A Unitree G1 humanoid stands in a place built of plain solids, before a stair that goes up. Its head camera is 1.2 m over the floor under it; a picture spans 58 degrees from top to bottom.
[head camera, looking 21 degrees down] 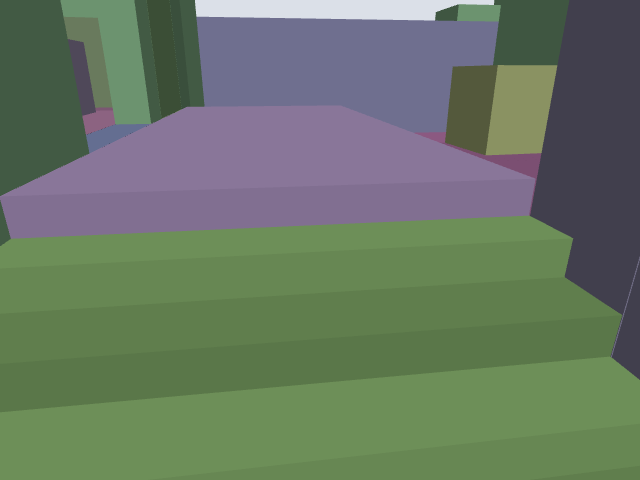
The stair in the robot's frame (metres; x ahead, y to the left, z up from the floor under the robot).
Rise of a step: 0.16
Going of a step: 0.28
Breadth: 2.05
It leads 8 degrees to the left of straight ahead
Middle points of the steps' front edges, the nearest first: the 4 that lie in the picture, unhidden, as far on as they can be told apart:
0.79 0.01 0.32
1.07 0.04 0.48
1.35 0.08 0.64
1.63 0.12 0.80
